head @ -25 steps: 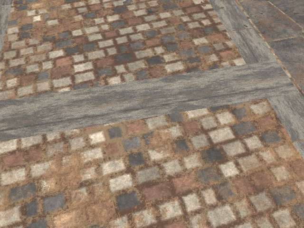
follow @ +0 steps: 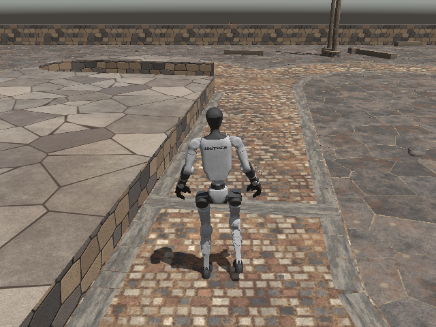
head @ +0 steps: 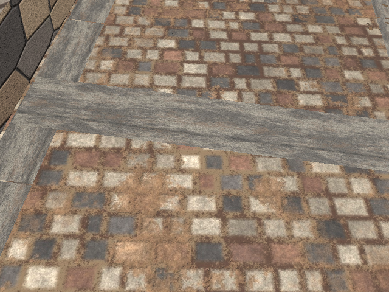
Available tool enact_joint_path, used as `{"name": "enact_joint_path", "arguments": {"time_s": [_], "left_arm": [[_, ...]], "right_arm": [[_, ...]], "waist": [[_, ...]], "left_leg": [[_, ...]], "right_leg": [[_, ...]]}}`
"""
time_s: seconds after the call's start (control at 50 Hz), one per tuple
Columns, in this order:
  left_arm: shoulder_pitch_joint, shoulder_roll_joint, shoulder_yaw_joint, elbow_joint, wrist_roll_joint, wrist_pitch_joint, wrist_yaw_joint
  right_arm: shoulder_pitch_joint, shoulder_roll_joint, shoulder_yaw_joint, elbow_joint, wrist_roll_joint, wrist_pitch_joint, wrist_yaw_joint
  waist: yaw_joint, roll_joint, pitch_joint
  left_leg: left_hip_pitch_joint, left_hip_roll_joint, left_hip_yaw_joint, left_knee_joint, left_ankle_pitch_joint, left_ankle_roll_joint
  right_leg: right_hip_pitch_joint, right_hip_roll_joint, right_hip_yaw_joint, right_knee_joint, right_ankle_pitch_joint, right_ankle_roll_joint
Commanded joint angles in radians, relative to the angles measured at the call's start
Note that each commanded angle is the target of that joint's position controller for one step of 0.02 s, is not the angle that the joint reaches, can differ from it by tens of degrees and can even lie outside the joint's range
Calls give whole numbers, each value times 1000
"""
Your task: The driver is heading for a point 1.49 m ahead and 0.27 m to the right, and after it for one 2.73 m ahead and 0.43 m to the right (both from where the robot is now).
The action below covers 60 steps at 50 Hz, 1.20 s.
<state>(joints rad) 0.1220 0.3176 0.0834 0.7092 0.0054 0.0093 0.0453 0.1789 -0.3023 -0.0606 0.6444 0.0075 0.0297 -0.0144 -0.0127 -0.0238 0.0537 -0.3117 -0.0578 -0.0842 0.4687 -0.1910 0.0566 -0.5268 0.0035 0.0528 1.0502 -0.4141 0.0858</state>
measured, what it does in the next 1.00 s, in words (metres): steps on the spot, turning right: right foot, then right foot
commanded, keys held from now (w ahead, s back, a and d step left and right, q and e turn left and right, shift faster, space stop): no key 0.02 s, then e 0.82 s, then w+e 0.02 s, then w+q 0.14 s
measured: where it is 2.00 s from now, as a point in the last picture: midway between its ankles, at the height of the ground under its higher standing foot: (212, 277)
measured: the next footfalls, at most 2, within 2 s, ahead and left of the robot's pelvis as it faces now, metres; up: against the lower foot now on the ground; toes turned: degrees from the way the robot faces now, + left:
right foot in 0.20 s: +0.07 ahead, -0.15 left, +0.00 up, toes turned +3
right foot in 0.74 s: +0.02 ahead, -0.18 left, +0.00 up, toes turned -17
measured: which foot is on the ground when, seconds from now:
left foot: down 0.00-0.74, up 0.76-1.00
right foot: up 0.00-0.18, down 0.20-0.46, up 0.48-0.72, down 0.74-1.00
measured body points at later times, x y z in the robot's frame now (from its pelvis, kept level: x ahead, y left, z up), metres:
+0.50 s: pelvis +0.01 -0.02 -0.01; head +0.04 -0.02 +0.44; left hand +0.19 +0.24 -0.11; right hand +0.11 -0.31 -0.11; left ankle +0.03 +0.09 -0.74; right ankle +0.02 -0.15 -0.73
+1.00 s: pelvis +0.01 -0.09 +0.01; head +0.03 -0.12 +0.45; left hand +0.24 +0.12 -0.07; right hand +0.04 -0.40 -0.11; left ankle +0.08 +0.06 -0.68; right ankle -0.02 -0.16 -0.74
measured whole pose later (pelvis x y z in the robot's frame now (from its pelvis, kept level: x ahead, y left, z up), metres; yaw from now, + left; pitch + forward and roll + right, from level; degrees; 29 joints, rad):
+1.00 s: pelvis +0.01 -0.09 +0.01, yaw -20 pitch +2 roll +2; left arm 0.24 0.27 0.04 0.63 0.00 -0.01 0.01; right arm 0.18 -0.32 -0.08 0.74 0.01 0.00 -0.01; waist 0.01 0.03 0.00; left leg -0.51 0.03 -0.01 0.94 -0.26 -0.06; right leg -0.23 0.04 0.05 0.40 -0.21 -0.07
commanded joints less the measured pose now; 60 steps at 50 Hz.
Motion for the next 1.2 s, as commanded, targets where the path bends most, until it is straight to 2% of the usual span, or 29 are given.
{"name": "enact_joint_path", "arguments": {"time_s": [0.02, 0.12, 0.16, 0.2, 0.22, 0.24, 0.28, 0.32, 0.4, 0.44, 0.48, 0.5, 0.52, 0.54, 0.56, 0.62, 0.68, 0.72, 0.74, 0.76, 0.78, 0.8, 0.82, 0.84, 0.86, 0.9, 0.94, 1.04, 1.2], "left_arm": [[12, 54, 10, -56, -2, -14, -2], [20, 46, -4, -45, -8, -14, -24], [45, 22, -13, -33, -5, -22, -36], [34, 58, -14, -44, 14, -29, -39], [14, 146, 1, -67, 14, -29, -33], [-7, 156, 8, -53, 6, -29, -36], [-1, 111, -1, -57, 1, -33, -40], [7, 128, 5, -64, -7, -38, -38], [31, 125, 12, -93, -18, -19, -19], [27, 108, 11, -120, -22, -8, -15], [44, 79, 5, -139, -19, 1, -20], [44, 94, 12, -144, -15, 4, -24], [36, 122, 26, -147, -19, 8, -29], [47, 115, 30, -141, -26, 15, -32], [50, 86, 21, -139, -29, 23, -34], [15, 40, -3, -158, -28, 28, -50], [24, 65, 4, -175, -36, 30, -69], [92, 78, 18, -156, -28, 36, -69], [127, 112, 33, -150, -21, 37, -58], [155, 228, 62, -170, -22, 35, -40], [145, 287, 63, -203, 17, 15, -46], [158, 235, 52, -196, 30, -7, -56], [117, 205, 40, -185, 21, -20, -55], [67, 180, 36, -185, 1, -20, -47], [54, 154, 26, -182, -20, -16, -40], [71, 107, 5, -174, -17, -17, -28], [102, 86, -5, -154, -3, -30, -25], [155, 141, 11, -105, 4, -60, -26], [177, 154, 24, -43, -13, -83, -48]], "right_arm": [[-32, -168, -49, -72, 2, -5, -20], [-43, -99, -14, -49, -23, -4, -6], [-60, -63, 7, -26, -25, -9, 4], [1, -54, 16, 10, -37, -26, 10], [52, -85, 5, 13, -50, -34, 10], [44, -78, 2, 10, -47, -37, 4], [-38, -105, -11, 2, -35, -29, -14], [-34, -91, -14, -3, -30, -16, -22], [-11, -66, -26, -3, -22, -23, -15], [8, -84, -40, -1, -21, -24, -11], [37, -131, -54, 2, -25, -23, -10], [20, -125, -50, -12, -29, -30, -16], [24, -116, -44, -21, -31, -37, -22], [-7, -114, -42, -27, -25, -41, -26], [-39, -127, -47, -25, -14, -42, -27], [-46, -154, -57, -14, -12, -23, -28], [-18, -176, -66, 0, 2, -8, -23], [-24, -170, -64, 7, 24, -10, -18], [31, -136, -55, 31, 20, -16, -13], [43, -76, -37, 12, -28, -19, -7], [-52, -75, -31, -48, -42, -25, -13], [-103, -117, -44, -50, -21, -24, -19], [-100, -125, -48, -42, -6, -21, -23], [-74, -125, -53, -17, -12, -17, -32], [-54, -137, -57, -9, -20, -17, -34], [-9, -118, -51, 19, -9, -25, -12], [-27, -94, -40, 28, 3, -39, 4], [-100, -81, -23, 15, 11, -72, 22], [-111, -65, -7, -7, 20, -84, 42]], "waist": [[11, 141, -159], [-16, 176, -150], [10, 157, -124], [1, 94, -91], [-57, -25, -80], [-75, -126, -76], [-28, -132, -55], [-22, -154, -53], [-6, -89, -91], [1, 15, -94], [5, 195, -96], [-2, 242, -107], [-11, 172, -103], [11, 105, -97], [22, 94, -78], [-6, 146, -94], [-16, 187, -139], [24, 165, -151], [28, 90, -149], [13, -178, -136], [46, -271, -165], [90, -142, -192], [52, -112, -144], [25, -67, -126], [12, -76, -134], [8, -109, -160], [30, -131, -132], [77, -108, -47], [93, -59, 12]], "left_leg": [[158, 225, -249, -116, 267, 172], [66, 233, -236, -116, 115, 168], [20, 215, -216, -107, 23, 140], [-14, 154, -176, -75, -68, 54], [-16, 79, -108, -6, -147, 9], [48, 28, -21, 5, -128, -35], [107, 29, 13, 58, -77, -51], [97, 28, 26, 74, -68, -42], [102, 43, 40, 63, -52, -23], [132, 106, -21, -9, -32, 17], [198, 314, -229, -128, 94, 146], [206, 436, -317, -147, 235, 233], [202, 481, -331, -147, 353, 278], [199, 459, -265, -135, 374, 258], [197, 412, -182, -134, 351, 215], [182, 322, -2, -115, 393, 165], [210, 337, 48, -71, 402, 147], [167, 326, 95, 15, 303, 91], [78, 285, 154, 125, 167, 24], [-189, 175, 243, 411, -238, -84], [-373, 49, 120, 641, -520, -132], [-380, 69, 20, 746, -491, -129], [-384, 86, 3, 751, -397, -116], [-380, 100, -4, 716, -312, -117], [-364, 106, -2, 676, -244, -120], [-326, 100, 36, 648, -118, -124], [-324, 106, 58, 531, -58, -123], [-323, 126, 54, 307, -16, -91], [-327, 139, 58, 196, -31, -45]], "right_leg": [[-2, 0, 27, -133, 64, 12], [189, -40, -2, -322, 84, -5], [307, -37, -22, -502, 176, -29], [398, -73, 42, -640, 375, -68], [372, -154, 138, -618, 530, -117], [262, -164, 179, -646, 381, -179], [185, -155, 225, -698, 244, -184], [190, -149, 249, -684, 266, -180], [193, -114, 260, -603, 305, -180], [132, -49, 196, -503, 269, -145], [10, 38, 58, -296, 97, -84], [-39, 17, 22, -96, -147, -62], [-79, -6, 39, 80, -214, -47], [-91, -31, 53, 129, -190, -39], [-97, -56, 46, 71, -134, -34], [18, -57, -46, -112, -40, -21], [133, -29, -103, -313, 27, -39], [268, 13, -145, -522, 188, -81], [383, 16, -92, -619, 301, -116], [544, -209, 243, -674, 636, -209], [507, -417, 526, -683, 810, -433], [486, -387, 487, -709, 704, -457], [450, -322, 396, -705, 618, -397], [432, -264, 338, -699, 538, -339], [417, -229, 313, -715, 416, -314], [417, -191, 284, -778, 105, -304], [431, -190, 282, -840, -24, -297], [458, -244, 260, -894, -12, -301], [486, -287, 147, -923, 47, -306]]}}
